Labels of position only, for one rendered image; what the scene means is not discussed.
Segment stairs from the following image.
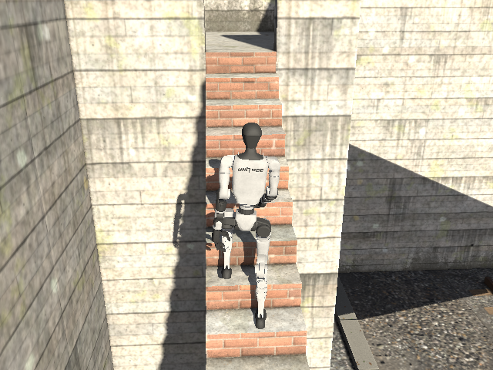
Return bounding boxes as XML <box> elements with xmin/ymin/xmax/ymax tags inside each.
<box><xmin>206</xmin><ymin>52</ymin><xmax>310</xmax><ymax>370</ymax></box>

